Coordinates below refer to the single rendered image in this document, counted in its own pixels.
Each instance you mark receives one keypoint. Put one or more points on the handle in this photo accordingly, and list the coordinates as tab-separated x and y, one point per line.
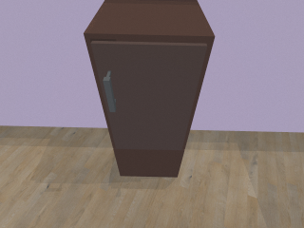
109	92

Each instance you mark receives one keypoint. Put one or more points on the cupboard door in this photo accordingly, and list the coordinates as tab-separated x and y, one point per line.
155	85

